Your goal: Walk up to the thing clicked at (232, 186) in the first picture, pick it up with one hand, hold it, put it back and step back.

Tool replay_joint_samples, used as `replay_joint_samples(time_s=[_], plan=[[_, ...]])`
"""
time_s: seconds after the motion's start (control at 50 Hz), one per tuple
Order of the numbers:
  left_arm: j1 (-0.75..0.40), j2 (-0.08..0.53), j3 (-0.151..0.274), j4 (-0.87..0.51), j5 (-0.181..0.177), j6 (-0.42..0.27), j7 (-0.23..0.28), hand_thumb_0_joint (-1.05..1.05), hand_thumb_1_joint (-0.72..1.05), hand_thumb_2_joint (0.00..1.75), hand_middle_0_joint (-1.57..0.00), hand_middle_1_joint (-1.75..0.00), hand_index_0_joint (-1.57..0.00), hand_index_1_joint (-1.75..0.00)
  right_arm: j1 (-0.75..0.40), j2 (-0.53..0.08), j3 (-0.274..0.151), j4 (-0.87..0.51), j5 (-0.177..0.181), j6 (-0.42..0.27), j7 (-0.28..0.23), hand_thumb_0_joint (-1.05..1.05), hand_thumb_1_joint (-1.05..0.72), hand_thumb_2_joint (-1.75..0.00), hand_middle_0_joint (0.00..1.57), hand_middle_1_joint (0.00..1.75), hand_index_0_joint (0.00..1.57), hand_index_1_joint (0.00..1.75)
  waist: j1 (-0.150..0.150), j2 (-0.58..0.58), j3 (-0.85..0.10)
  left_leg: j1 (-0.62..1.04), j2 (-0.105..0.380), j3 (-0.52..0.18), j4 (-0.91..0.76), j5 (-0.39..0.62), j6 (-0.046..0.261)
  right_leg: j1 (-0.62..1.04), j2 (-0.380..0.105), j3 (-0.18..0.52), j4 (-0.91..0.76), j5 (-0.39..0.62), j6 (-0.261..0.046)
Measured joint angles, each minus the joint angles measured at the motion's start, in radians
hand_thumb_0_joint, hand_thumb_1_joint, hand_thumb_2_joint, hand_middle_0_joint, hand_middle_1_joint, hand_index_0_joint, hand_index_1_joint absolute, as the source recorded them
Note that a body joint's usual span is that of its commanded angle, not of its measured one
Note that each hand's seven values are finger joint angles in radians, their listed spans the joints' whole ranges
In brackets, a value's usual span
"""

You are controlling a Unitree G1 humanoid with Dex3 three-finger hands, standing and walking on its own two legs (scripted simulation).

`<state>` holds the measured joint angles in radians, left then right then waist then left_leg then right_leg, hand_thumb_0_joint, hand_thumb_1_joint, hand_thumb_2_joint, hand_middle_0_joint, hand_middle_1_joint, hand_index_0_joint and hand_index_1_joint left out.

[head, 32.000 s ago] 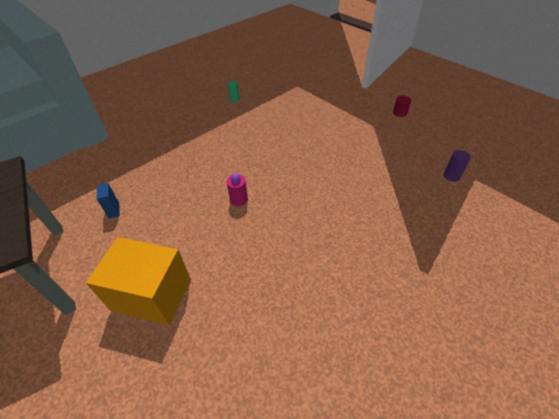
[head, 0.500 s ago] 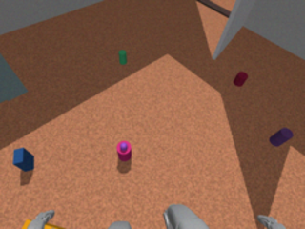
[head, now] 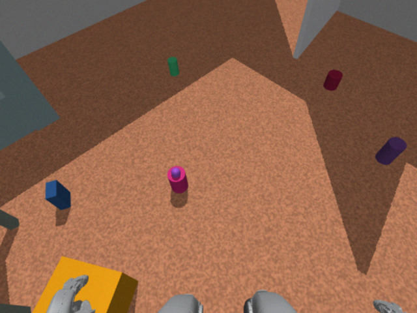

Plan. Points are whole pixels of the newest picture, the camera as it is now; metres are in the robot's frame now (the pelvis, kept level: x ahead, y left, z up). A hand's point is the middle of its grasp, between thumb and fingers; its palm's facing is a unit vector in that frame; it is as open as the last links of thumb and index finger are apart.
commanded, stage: step back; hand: left
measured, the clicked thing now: (177, 178) +0.73 +0.20 -0.67
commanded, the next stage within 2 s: stand in 1.68 s
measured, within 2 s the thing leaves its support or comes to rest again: neither
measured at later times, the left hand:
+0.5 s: hand out of the picture -0.11 +0.21 -0.15, palm faces -0.02 -0.91 -0.41, open 7.3 cm
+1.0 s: hand out of the picture -0.23 +0.21 -0.14, palm faces +0.08 -0.92 -0.39, open 7.3 cm
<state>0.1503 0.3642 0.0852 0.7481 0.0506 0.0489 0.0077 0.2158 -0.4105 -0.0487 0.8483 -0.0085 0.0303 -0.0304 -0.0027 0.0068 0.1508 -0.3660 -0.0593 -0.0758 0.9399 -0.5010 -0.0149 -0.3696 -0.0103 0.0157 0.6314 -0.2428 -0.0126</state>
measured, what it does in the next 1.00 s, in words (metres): walks backwards: left foot, then right foot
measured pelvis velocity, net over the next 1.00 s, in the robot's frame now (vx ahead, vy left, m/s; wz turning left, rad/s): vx -0.27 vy -0.08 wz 0.05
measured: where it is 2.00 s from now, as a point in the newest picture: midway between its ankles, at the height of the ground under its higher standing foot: outside the picture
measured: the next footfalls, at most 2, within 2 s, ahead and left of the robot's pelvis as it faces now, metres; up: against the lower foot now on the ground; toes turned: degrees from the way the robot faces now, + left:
left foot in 0.06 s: +0.00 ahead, +0.11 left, +0.00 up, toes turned +0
right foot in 0.42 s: -0.19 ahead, -0.17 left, +0.00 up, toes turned +4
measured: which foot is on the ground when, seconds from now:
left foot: up 0.00-0.04, down 0.06-0.46, up 0.48-0.76, down 0.78-1.00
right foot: down 0.00-0.08, up 0.10-0.40, down 0.42-1.00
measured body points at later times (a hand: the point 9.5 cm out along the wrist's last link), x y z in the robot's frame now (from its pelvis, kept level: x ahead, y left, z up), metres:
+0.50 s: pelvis -0.18 -0.06 -0.01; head -0.13 -0.07 +0.43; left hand -0.11 +0.26 -0.12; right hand -0.04 -0.38 -0.12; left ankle -0.05 +0.10 -0.71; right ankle -0.20 -0.19 -0.73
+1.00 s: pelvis -0.27 -0.08 +0.00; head -0.28 -0.08 +0.45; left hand -0.24 +0.25 -0.11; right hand -0.18 -0.37 -0.12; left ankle -0.27 +0.06 -0.72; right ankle -0.24 -0.18 -0.72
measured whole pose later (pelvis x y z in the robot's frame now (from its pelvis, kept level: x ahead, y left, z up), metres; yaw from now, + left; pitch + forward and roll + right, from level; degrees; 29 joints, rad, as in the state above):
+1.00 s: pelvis -0.27 -0.08 +0.00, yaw +3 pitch -3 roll +1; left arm 0.26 0.40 0.07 0.97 0.02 0.00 -0.02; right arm 0.22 -0.34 -0.05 0.95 -0.05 0.01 0.03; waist 0.01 -0.03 0.03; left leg -0.23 -0.01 -0.01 0.59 -0.31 0.00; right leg -0.29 -0.02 -0.01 0.67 -0.39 -0.01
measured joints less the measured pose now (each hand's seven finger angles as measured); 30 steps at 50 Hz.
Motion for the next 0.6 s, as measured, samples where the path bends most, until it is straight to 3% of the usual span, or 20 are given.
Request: replay_joint_samples(time_s=[0.06, 0.1, 0.16, 0.2, 0.26, 0.32, 0.4, 0.42, 0.44, 0.46, 0.48, 0.52, 0.56, 0.6], plan=[[-0.045, 0.021, -0.003, -0.032, -0.012, 0.004, 0.003, 0.01, 0.90, 0.90, -0.21, -0.30, -0.21, -0.30, 0.012, 0.018, 0.000, 0.009, -0.013, -0.009, 0.006, 0.01, -0.90, -0.90, 0.20, 0.30, 0.21, 0.30, -0.012, -0.029, 0.029, 0.099, 0.022, 0.045, -0.260, 0.118, 0.017, -0.052, -0.016, -0.031, 0.070, -0.006, 0.006], [-0.068, 0.039, 0.003, -0.028, -0.022, 0.017, 0.004, 0.01, 0.91, 0.90, -0.21, -0.30, -0.21, -0.30, 0.001, 0.053, 0.004, 0.021, -0.026, -0.008, 0.012, 0.01, -0.90, -0.90, 0.20, 0.30, 0.21, 0.30, 0.006, -0.101, 0.059, 0.109, -0.011, 0.080, -0.276, 0.149, 0.031, -0.078, -0.034, 0.017, 0.129, -0.047, 0.001], [-0.059, 0.023, -0.003, 0.002, -0.024, 0.036, 0.005, 0.01, 0.91, 0.90, -0.21, -0.30, -0.21, -0.30, 0.008, 0.056, 0.017, 0.016, -0.037, -0.010, 0.025, 0.01, -0.90, -0.90, 0.20, 0.30, 0.21, 0.30, -0.022, -0.068, 0.040, 0.070, 0.031, 0.042, -0.263, 0.172, 0.038, -0.127, 0.071, 0.076, 0.372, -0.263, -0.001], [-0.044, 0.021, -0.004, 0.016, -0.031, 0.039, -0.001, 0.01, 0.91, 0.90, -0.21, -0.30, -0.21, -0.30, 0.005, 0.057, 0.019, 0.014, -0.042, -0.010, 0.021, 0.01, -0.90, -0.90, 0.20, 0.30, 0.21, 0.30, -0.022, -0.058, 0.022, 0.059, 0.056, 0.031, -0.299, 0.211, 0.033, -0.140, 0.119, 0.119, 0.525, -0.273, -0.003], [-0.007, 0.030, 0.002, 0.027, -0.033, 0.032, -0.008, 0.01, 0.91, 0.90, -0.21, -0.30, -0.21, -0.30, -0.016, 0.054, 0.016, -0.002, -0.040, -0.013, 0.018, 0.01, -0.90, -0.90, 0.20, 0.30, 0.21, 0.30, -0.004, -0.062, 0.000, 0.030, 0.081, 0.042, -0.341, 0.261, 0.023, -0.116, 0.132, 0.158, 0.620, -0.245, 0.009], [0.022, 0.041, 0.006, 0.045, -0.030, 0.027, -0.006, 0.01, 0.91, 0.90, -0.21, -0.30, -0.21, -0.30, -0.051, 0.041, 0.008, -0.031, -0.036, -0.014, 0.015, 0.01, -0.90, -0.90, 0.20, 0.30, 0.21, 0.30, 0.009, -0.059, 0.003, -0.009, 0.103, 0.050, -0.341, 0.293, 0.019, -0.032, 0.095, 0.147, 0.511, -0.259, 0.035], [0.046, 0.055, 0.001, 0.078, -0.030, 0.012, -0.004, 0.01, 0.91, 0.90, -0.21, -0.30, -0.21, -0.30, -0.112, 0.014, 0.005, -0.069, -0.035, -0.007, 0.017, 0.01, -0.90, -0.90, 0.20, 0.30, 0.21, 0.30, 0.028, -0.048, 0.018, -0.079, 0.132, 0.070, -0.285, 0.312, -0.004, 0.103, 0.021, 0.088, 0.177, -0.237, 0.040], [0.046, 0.055, 0.001, 0.091, -0.029, 0.007, -0.004, 0.01, 0.91, 0.90, -0.21, -0.30, -0.21, -0.30, -0.125, 0.005, 0.005, -0.074, -0.032, -0.002, 0.019, 0.01, -0.90, -0.90, 0.20, 0.30, 0.21, 0.30, 0.029, -0.039, 0.021, -0.100, 0.140, 0.068, -0.261, 0.314, -0.014, 0.138, 0.015, 0.070, 0.088, -0.219, 0.038], [0.034, 0.036, 0.000, 0.113, -0.027, 0.003, -0.002, 0.01, 0.91, 0.90, -0.21, -0.30, -0.21, -0.30, -0.141, -0.012, 0.000, -0.070, -0.027, 0.005, 0.020, 0.01, -0.90, -0.90, 0.20, 0.30, 0.21, 0.30, 0.020, 0.008, 0.039, -0.114, 0.162, 0.037, -0.240, 0.318, -0.017, 0.153, 0.042, 0.042, 0.064, -0.214, 0.033], [0.029, 0.016, -0.005, 0.126, -0.023, 0.001, -0.004, 0.01, 0.91, 0.90, -0.21, -0.30, -0.21, -0.30, -0.146, -0.026, -0.006, -0.062, -0.022, 0.014, 0.020, 0.00, -0.90, -0.90, 0.20, 0.30, 0.21, 0.30, 0.007, 0.056, 0.049, -0.125, 0.176, -0.002, -0.228, 0.323, 0.001, 0.160, 0.067, 0.011, 0.057, -0.196, 0.025], [0.038, 0.005, -0.012, 0.127, -0.019, 0.000, -0.010, 0.01, 0.91, 0.90, -0.21, -0.30, -0.21, -0.30, -0.140, -0.030, -0.012, -0.051, -0.016, 0.024, 0.017, 0.00, -0.90, -0.90, 0.20, 0.30, 0.21, 0.30, 0.002, 0.073, 0.039, -0.142, 0.155, -0.039, -0.202, 0.250, 0.012, 0.151, 0.069, -0.006, 0.065, -0.186, 0.018], [0.070, 0.002, -0.021, 0.122, -0.011, -0.001, -0.016, 0.01, 0.91, 0.90, -0.21, -0.30, -0.21, -0.30, -0.118, -0.013, -0.016, -0.027, -0.012, 0.041, 0.010, 0.01, -0.90, -0.90, 0.20, 0.30, 0.21, 0.30, 0.038, 0.034, 0.000, -0.173, 0.065, -0.056, -0.051, 0.072, 0.006, 0.110, 0.031, 0.026, 0.091, -0.175, 0.005], [0.095, -0.002, -0.024, 0.127, -0.006, 0.001, -0.012, 0.01, 0.91, 0.90, -0.21, -0.30, -0.21, -0.30, -0.096, -0.005, -0.011, -0.011, -0.006, 0.044, 0.014, 0.01, -0.91, -0.90, 0.20, 0.30, 0.21, 0.30, 0.056, 0.001, -0.027, -0.181, -0.009, -0.062, 0.104, 0.021, 0.008, 0.092, -0.005, 0.056, 0.069, -0.144, 0.001], [0.100, -0.008, -0.023, 0.134, -0.004, -0.001, -0.007, 0.01, 0.91, 0.90, -0.21, -0.30, -0.21, -0.30, -0.072, -0.009, -0.007, -0.007, -0.002, 0.035, 0.015, 0.01, -0.90, -0.90, 0.20, 0.30, 0.21, 0.30, 0.043, 0.003, -0.042, -0.172, -0.043, -0.069, 0.192, 0.038, 0.009, 0.080, -0.023, 0.048, 0.033, -0.107, 0.004]])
